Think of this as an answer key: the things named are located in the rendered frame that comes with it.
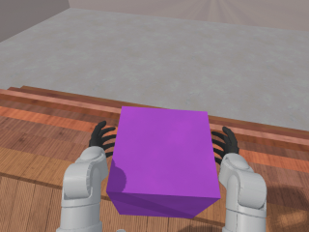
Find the left robot hand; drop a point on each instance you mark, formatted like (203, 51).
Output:
(97, 139)

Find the left robot forearm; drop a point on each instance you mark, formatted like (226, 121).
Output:
(81, 192)

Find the carton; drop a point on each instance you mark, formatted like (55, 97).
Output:
(163, 163)

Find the right robot forearm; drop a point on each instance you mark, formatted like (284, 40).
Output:
(246, 195)

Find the right robot hand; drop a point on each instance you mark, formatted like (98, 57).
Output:
(231, 146)

